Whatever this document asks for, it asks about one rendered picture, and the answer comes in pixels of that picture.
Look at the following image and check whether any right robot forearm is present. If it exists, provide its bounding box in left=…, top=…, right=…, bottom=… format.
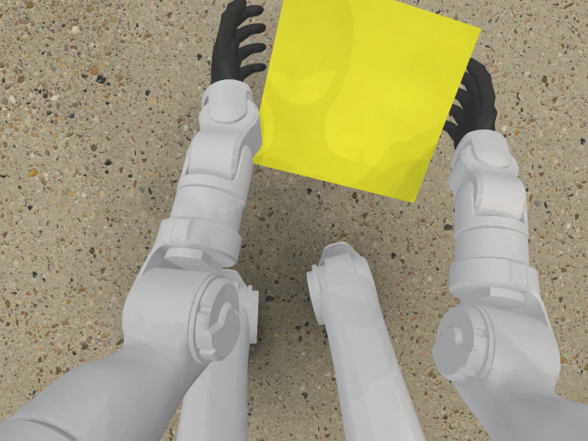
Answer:
left=447, top=130, right=560, bottom=378

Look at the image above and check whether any carton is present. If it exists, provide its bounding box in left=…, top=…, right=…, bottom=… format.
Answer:
left=253, top=0, right=481, bottom=203

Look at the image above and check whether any left robot upper arm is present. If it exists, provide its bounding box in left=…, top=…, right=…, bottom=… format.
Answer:
left=0, top=267, right=241, bottom=441

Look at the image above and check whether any right robot upper arm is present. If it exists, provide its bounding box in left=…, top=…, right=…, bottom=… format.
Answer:
left=432, top=302, right=588, bottom=441

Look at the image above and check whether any right robot hand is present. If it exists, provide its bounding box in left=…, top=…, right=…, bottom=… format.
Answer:
left=443, top=58, right=497, bottom=150

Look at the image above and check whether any left robot hand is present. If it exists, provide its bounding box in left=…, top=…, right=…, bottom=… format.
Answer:
left=211, top=0, right=266, bottom=84

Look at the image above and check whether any right robot thigh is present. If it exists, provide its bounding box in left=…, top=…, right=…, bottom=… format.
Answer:
left=307, top=253, right=426, bottom=441

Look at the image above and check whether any left robot forearm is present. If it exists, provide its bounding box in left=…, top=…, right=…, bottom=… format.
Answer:
left=122, top=79, right=262, bottom=331

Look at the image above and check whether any robot left shin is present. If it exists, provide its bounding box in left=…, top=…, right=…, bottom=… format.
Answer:
left=220, top=269, right=247, bottom=288

